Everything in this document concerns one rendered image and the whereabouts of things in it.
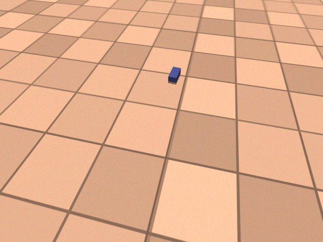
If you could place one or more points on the carton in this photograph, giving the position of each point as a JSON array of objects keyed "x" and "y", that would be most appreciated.
[{"x": 174, "y": 74}]

